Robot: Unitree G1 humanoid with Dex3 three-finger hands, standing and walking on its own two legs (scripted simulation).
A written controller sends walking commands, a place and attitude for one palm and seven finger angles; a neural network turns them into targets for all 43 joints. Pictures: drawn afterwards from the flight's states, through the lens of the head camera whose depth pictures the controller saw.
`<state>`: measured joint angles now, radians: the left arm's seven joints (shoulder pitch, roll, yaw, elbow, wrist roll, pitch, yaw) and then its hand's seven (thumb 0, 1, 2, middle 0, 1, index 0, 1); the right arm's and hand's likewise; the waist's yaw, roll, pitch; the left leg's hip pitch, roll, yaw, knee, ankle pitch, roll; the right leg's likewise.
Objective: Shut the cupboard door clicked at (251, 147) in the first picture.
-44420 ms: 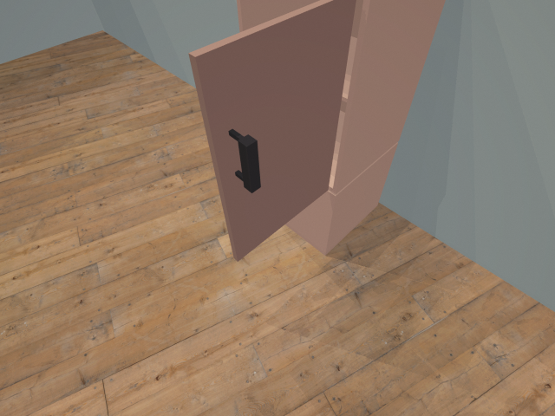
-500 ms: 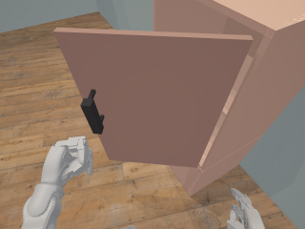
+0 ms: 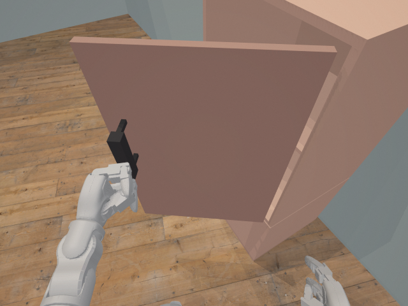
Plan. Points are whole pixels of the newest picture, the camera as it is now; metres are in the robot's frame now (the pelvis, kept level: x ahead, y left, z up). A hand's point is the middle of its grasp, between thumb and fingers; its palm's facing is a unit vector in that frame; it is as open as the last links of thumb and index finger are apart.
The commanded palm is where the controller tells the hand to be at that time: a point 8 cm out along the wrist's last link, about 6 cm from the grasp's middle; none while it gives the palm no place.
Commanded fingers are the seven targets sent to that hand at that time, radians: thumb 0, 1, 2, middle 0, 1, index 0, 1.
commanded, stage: bring the fist close to the handle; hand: left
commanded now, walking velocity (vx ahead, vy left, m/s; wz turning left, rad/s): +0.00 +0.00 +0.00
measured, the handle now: (127, 149) +0.41 +0.18 +0.07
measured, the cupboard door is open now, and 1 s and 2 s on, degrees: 55 51 35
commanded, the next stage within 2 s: push the door shut along its arc in 0.44 s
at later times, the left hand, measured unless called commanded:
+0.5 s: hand (132, 192) +0.30 +0.15 +0.08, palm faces -0.06 -1.00 -0.04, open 3.1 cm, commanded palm +0.28 +0.20 +0.07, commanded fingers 0.00 0.90 0.90 -1.30 -1.50 -1.30 -1.50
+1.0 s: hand (140, 168) +0.36 +0.14 +0.08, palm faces -0.17 -0.98 -0.05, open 3.1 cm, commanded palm +0.35 +0.19 +0.07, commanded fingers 0.00 0.90 0.90 -1.30 -1.50 -1.30 -1.50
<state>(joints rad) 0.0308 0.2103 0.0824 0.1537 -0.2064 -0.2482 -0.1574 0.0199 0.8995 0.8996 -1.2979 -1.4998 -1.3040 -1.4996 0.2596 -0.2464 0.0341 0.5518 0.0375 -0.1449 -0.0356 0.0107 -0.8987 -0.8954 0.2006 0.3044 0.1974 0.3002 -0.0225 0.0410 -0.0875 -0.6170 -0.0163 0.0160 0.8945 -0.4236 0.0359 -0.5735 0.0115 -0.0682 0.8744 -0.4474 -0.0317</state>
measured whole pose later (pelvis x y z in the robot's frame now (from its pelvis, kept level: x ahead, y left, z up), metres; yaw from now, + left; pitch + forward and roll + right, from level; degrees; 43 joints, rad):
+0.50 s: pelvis +0.00 -0.01 +0.00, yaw +0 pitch +8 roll -1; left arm -0.01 0.21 0.11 0.23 -0.23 -0.29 -0.19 0.02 0.90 0.90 -1.30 -1.50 -1.30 -1.50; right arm 0.26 -0.26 0.02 0.57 0.04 -0.13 -0.03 0.01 -0.90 -0.90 0.20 0.30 0.20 0.30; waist -0.02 0.04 -0.08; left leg -0.60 -0.01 0.02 0.87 -0.41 0.03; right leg -0.56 0.02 -0.07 0.86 -0.44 -0.04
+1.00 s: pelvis -0.01 -0.01 +0.00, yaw +0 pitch +9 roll -1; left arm -0.32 0.28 0.13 0.54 -0.22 -0.28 -0.30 0.02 0.90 0.90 -1.33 -1.50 -1.30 -1.50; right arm 0.28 -0.27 0.03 0.59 0.05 -0.11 -0.04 0.01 -0.90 -0.90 0.20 0.30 0.20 0.30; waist -0.04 0.03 -0.07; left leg -0.63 -0.01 0.01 0.87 -0.40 0.03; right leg -0.60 0.01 -0.07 0.86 -0.43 -0.04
